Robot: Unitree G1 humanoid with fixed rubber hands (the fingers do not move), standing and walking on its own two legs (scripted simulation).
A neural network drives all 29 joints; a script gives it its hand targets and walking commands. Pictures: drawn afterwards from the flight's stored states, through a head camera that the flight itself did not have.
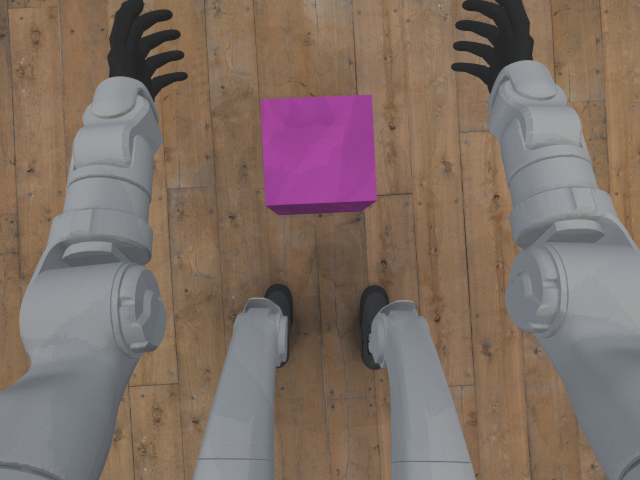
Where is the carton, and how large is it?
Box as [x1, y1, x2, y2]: [260, 95, 376, 214]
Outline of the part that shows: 371,95 260,99 265,205 278,214 357,211 362,210 376,200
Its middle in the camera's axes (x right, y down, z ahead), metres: -0.01 -0.17 +0.85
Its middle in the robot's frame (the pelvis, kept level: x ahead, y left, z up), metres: +0.52 +0.03 -0.52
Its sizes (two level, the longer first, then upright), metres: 0.210 0.200 0.250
